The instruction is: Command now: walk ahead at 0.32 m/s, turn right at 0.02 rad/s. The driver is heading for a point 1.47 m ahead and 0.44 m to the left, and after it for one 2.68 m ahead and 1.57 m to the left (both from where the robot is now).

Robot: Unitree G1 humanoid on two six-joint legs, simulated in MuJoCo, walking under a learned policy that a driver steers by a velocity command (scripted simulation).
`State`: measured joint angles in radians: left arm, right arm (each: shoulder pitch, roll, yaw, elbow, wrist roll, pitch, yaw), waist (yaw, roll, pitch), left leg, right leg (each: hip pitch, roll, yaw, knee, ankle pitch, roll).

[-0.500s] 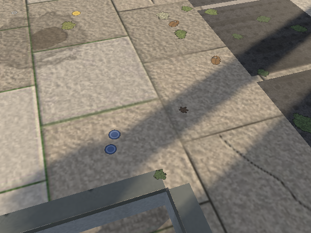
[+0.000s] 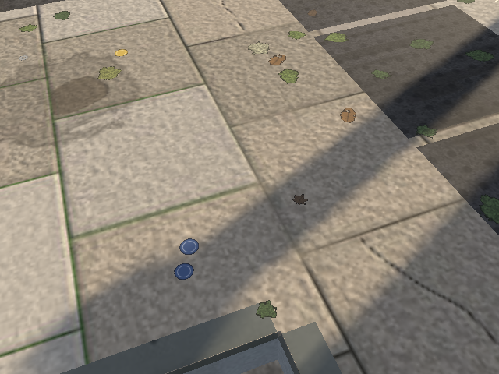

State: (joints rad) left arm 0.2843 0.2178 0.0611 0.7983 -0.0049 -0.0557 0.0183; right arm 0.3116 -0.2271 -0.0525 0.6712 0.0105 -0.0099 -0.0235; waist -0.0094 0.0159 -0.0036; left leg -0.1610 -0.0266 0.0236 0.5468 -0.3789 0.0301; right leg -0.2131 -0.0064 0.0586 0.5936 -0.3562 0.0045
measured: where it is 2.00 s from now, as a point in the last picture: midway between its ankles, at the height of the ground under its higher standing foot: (218, 187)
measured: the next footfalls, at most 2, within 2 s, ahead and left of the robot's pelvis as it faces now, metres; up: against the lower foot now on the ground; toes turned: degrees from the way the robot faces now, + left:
left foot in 0.36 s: +0.27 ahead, +0.16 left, +0.00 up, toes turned +2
right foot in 1.00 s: +0.66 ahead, -0.08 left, +0.14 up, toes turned -6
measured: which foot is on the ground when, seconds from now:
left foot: down 0.00-0.02, up 0.04-0.34, down 0.36-1.00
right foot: down 0.00-0.38, up 0.40-0.98, down 1.00-1.00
